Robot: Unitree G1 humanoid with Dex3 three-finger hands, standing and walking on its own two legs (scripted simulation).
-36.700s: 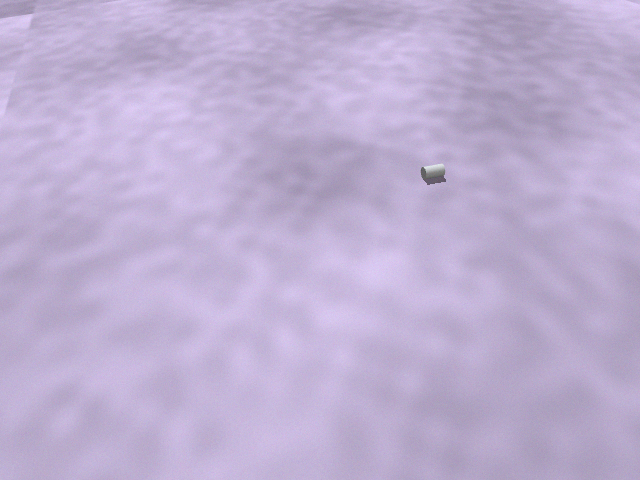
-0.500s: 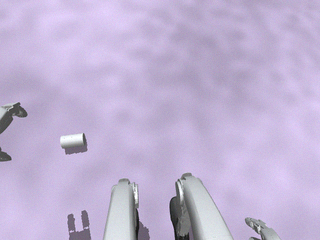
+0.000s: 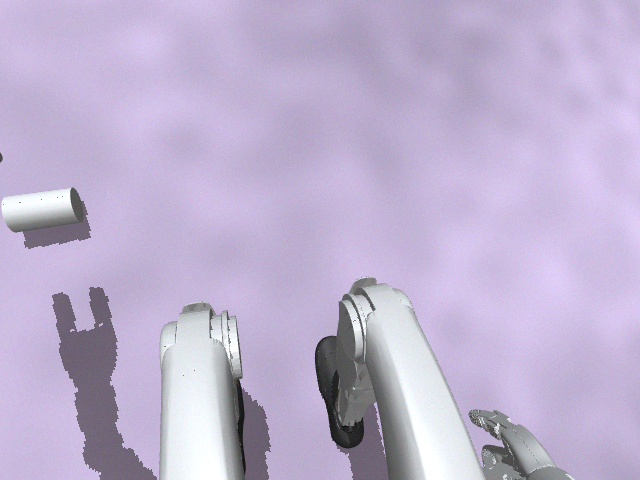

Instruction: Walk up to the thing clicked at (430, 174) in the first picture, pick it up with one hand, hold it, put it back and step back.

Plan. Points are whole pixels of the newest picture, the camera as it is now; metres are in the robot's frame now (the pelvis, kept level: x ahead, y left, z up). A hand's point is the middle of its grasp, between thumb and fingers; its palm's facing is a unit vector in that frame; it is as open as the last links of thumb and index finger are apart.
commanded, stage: approach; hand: left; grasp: from above
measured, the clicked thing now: (45, 209) +0.51 +0.40 -0.38
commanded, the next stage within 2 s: rest palm in 0.40 s
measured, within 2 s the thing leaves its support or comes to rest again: neither
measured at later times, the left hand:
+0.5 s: hand (53, 204) +0.49 +0.35 -0.29, palm faces -0.47 -0.10 -0.88, open 9.8 cm
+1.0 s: hand (45, 222) +0.46 +0.37 -0.31, palm faces -0.47 -0.11 -0.88, open 10.9 cm
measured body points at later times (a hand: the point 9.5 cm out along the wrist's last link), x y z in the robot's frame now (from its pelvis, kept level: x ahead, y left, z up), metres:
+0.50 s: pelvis +0.00 +0.00 -0.09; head +0.30 +0.10 +0.24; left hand +0.51 +0.36 -0.24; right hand +0.02 -0.27 -0.15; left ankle +0.08 +0.10 -0.38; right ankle +0.11 -0.12 -0.38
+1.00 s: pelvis +0.00 +0.00 -0.10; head +0.28 +0.12 +0.23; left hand +0.48 +0.37 -0.26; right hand +0.06 -0.27 -0.15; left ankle +0.08 +0.10 -0.38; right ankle +0.11 -0.12 -0.38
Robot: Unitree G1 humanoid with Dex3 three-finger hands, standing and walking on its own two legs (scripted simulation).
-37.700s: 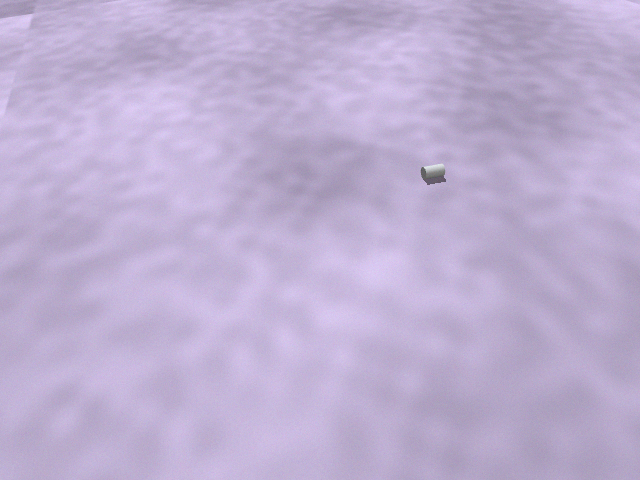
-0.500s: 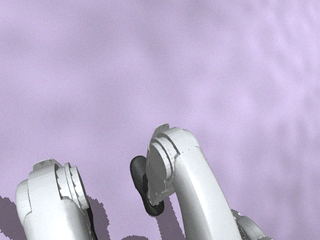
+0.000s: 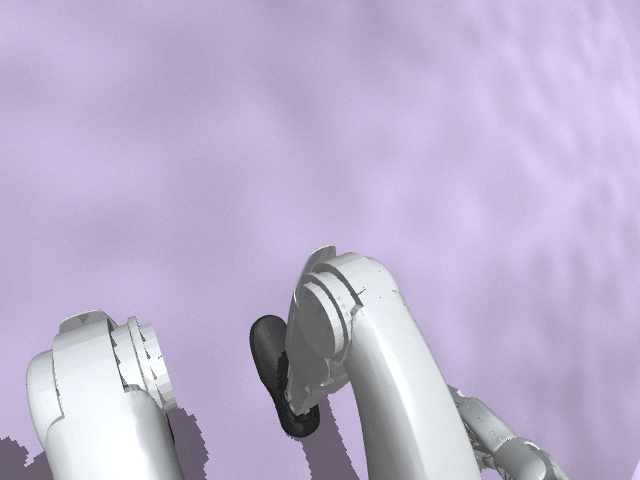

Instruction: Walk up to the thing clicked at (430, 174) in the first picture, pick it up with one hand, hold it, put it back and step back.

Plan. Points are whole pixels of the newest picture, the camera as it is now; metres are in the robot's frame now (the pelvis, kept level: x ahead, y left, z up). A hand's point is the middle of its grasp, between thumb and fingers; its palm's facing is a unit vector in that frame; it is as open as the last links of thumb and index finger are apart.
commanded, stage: rest palm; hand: left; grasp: from above
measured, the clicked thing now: out of the picture +0.46 +0.45 -0.28
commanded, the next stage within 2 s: none
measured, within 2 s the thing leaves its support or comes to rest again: neither
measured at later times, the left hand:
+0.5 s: hand out of the picture +0.44 +0.42 -0.23, palm faces -0.45 -0.15 -0.88, open 12.2 cm
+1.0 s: hand out of the picture +0.44 +0.41 -0.23, palm faces -0.42 -0.14 -0.89, open 13.2 cm
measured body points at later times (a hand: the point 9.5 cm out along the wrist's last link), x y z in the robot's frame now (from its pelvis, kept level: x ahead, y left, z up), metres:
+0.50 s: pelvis +0.00 +0.00 +0.00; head +0.28 +0.15 +0.31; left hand +0.46 +0.42 -0.18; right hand +0.08 -0.26 -0.05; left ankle +0.07 +0.11 -0.28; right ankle +0.13 -0.11 -0.28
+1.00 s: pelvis +0.00 +0.00 +0.00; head +0.28 +0.16 +0.31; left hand +0.46 +0.42 -0.18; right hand +0.09 -0.26 -0.05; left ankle +0.07 +0.11 -0.28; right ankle +0.13 -0.11 -0.28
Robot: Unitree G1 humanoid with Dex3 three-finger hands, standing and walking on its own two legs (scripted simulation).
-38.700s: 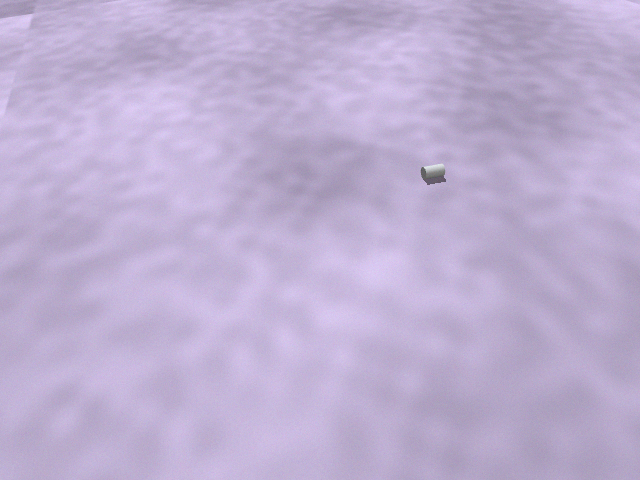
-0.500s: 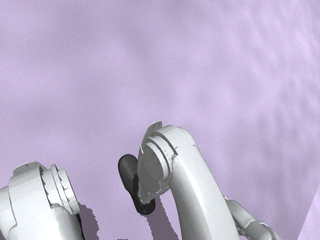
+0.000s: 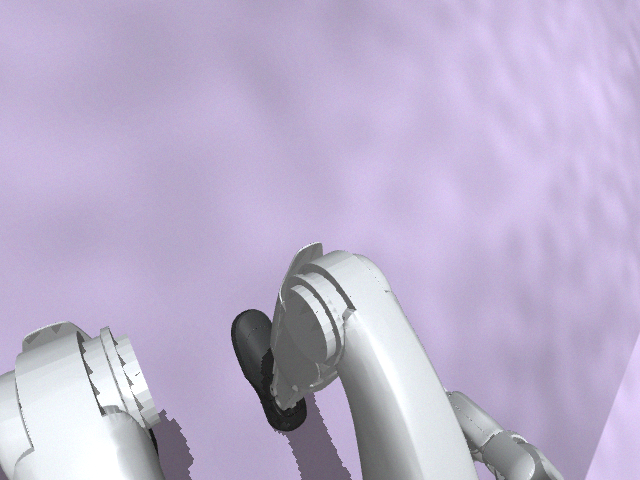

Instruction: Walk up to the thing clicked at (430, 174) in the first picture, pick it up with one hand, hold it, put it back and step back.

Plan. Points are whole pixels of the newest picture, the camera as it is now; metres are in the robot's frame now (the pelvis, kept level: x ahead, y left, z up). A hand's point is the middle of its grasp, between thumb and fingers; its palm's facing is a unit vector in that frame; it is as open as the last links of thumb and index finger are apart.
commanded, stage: rest palm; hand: left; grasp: from above
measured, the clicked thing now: out of the picture +0.45 +0.47 -0.28
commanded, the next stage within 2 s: none
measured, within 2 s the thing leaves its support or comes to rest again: neither
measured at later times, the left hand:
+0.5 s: hand out of the picture +0.43 +0.42 -0.23, palm faces -0.43 -0.17 -0.89, open 13.6 cm
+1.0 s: hand out of the picture +0.43 +0.42 -0.23, palm faces -0.44 -0.17 -0.88, open 13.4 cm
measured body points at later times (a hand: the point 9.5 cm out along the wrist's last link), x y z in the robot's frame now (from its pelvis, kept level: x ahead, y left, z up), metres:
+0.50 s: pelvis +0.00 +0.00 +0.00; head +0.28 +0.16 +0.31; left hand +0.45 +0.43 -0.18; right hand +0.09 -0.25 -0.05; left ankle +0.07 +0.11 -0.27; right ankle +0.14 -0.10 -0.27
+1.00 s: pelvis +0.00 +0.00 +0.00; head +0.28 +0.16 +0.31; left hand +0.45 +0.43 -0.18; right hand +0.09 -0.25 -0.05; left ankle +0.07 +0.11 -0.27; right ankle +0.14 -0.10 -0.27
